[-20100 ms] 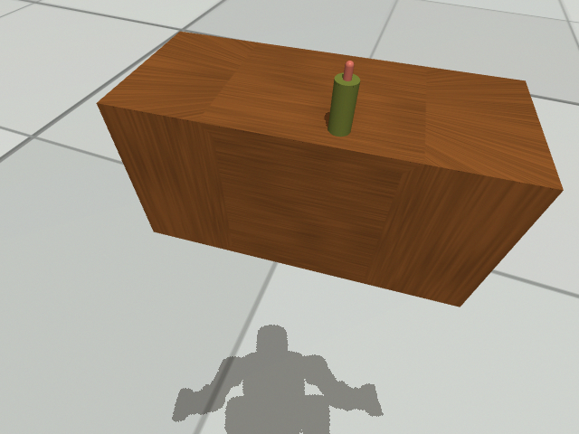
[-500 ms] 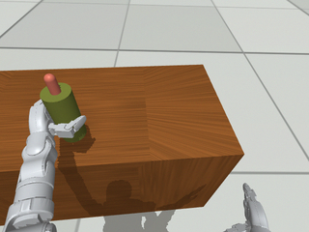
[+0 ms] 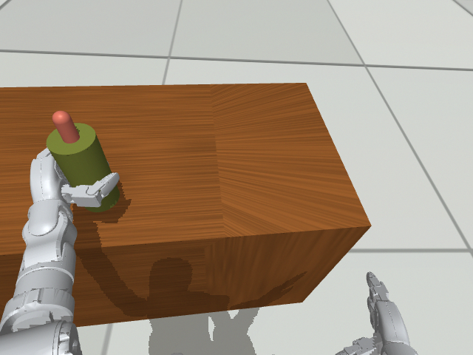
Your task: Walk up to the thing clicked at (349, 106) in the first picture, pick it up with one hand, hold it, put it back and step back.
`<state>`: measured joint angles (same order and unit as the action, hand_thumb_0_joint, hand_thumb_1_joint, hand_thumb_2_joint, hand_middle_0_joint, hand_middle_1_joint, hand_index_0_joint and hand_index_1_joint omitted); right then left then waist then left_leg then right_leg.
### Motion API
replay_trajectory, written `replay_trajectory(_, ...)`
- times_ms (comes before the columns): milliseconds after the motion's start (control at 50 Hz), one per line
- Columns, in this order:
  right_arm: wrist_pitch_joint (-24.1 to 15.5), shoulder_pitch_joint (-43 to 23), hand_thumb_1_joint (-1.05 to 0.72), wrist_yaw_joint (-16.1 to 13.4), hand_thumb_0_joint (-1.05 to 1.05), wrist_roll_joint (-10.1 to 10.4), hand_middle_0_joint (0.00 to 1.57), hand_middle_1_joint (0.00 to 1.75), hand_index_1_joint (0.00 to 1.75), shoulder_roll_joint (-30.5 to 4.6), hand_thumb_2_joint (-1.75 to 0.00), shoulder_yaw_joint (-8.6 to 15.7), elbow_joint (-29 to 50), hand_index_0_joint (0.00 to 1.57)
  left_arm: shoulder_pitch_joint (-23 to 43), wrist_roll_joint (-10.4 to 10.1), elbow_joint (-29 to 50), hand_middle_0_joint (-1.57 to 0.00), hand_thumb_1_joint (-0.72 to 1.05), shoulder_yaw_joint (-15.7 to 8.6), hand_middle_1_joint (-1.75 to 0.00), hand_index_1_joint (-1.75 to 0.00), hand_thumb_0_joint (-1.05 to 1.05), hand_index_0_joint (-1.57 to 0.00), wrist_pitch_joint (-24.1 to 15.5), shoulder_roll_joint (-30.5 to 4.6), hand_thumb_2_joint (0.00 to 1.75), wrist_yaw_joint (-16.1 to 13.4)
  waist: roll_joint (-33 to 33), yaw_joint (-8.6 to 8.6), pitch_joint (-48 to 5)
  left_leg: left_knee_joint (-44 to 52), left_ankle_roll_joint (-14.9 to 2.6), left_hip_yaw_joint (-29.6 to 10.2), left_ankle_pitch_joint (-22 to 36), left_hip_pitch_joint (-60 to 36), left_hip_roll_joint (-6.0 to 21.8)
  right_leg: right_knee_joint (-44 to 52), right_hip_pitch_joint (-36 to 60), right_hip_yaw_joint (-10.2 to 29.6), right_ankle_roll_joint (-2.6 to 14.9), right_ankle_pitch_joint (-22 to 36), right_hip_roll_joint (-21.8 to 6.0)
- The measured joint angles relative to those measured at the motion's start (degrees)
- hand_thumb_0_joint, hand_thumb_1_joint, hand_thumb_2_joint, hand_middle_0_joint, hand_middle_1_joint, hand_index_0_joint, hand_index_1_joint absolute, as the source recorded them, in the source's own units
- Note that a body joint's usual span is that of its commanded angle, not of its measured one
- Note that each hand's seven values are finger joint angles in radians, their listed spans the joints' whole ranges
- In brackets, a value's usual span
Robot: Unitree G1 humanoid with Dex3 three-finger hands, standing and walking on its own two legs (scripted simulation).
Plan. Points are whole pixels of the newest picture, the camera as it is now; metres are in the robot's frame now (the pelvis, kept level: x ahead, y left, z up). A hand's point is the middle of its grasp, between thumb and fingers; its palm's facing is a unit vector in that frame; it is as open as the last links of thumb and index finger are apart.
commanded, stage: lower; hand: left
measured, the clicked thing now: (83, 162) +0.41 +0.22 +0.11
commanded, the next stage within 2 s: loosen in 0.98 s
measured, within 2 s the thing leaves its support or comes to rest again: rests again in 0.78 s
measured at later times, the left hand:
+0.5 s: hand (98, 191) +0.42 +0.23 +0.01, palm faces +0.23 -0.97 +0.01, open 9.4 cm
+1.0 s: hand (102, 199) +0.42 +0.23 -0.02, palm faces +0.23 -0.97 +0.01, open 9.4 cm
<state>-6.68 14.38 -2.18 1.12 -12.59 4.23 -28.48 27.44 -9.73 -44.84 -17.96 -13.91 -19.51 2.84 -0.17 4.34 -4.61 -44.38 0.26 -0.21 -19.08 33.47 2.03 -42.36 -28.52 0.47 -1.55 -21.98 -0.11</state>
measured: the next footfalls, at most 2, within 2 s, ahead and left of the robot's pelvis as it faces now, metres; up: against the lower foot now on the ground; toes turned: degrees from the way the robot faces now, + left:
none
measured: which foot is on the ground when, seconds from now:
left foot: down 0.00-1.00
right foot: down 0.00-1.00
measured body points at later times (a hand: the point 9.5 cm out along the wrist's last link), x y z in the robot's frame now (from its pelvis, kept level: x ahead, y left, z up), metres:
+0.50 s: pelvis -0.01 +0.00 -0.03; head +0.07 +0.04 +0.41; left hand +0.40 +0.28 +0.01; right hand +0.15 -0.26 -0.06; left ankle +0.03 +0.12 -0.71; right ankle -0.01 -0.14 -0.71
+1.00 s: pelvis +0.00 +0.00 -0.04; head +0.09 +0.04 +0.39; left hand +0.40 +0.28 -0.02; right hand +0.15 -0.25 -0.06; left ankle +0.03 +0.12 -0.71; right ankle -0.01 -0.14 -0.71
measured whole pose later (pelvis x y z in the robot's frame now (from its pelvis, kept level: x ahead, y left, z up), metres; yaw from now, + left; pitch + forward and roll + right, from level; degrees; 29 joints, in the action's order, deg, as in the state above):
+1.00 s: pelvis +0.00 +0.00 -0.04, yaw +0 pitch +17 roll -3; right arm -0.1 22.4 2.0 -1.7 -13.1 2.4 -5.3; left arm 28.2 -7.4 -51.4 -22.4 -26.0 -21.4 3.9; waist -1.2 7.9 -7.0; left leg -61.6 0.2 -2.1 -25.7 53.1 2.8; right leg -58.2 -47.0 -0.9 -1.7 -28.4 0.9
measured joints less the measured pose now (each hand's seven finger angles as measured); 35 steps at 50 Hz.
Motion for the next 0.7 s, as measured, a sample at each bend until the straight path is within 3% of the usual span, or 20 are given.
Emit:
replay_trajectory(420, 2.4, 3.2, 0.52, 2.3, -0.01, -1.8, 0.05, 0.05, 0.05, -0.6, -0.05, -0.7, 11.8, 0.05, 1.1, 1.9, -5.5, -0.72, -0.35, -2.6, -1.08, -1.08, 0.0, -0.77, -7.9, -1.7, 1.14, 0.5, -1.3, 2.76, -0.9, -9.8, 0.04, -1.1, -3.6, 11.3, 0.7, -8.7, -10.5, -0.8, 0.0, -3.3, 0.8)
replay_trajectory(700, 4.7, 5.7, 0.52, 3.5, -0.01, -2.3, 0.05, 0.05, 0.05, -0.2, -0.05, -1.5, 17.8, 0.05, 0.7, 1.9, -5.8, -0.73, -0.35, -2.6, -1.08, -1.08, 0.0, -0.77, -10.3, -1.0, 1.14, 0.8, -0.6, 2.77, -1.2, -14.3, -0.39, -1.0, -5.4, 16.8, 0.6, -12.8, -15.8, -0.6, -0.47, -4.9, 0.7)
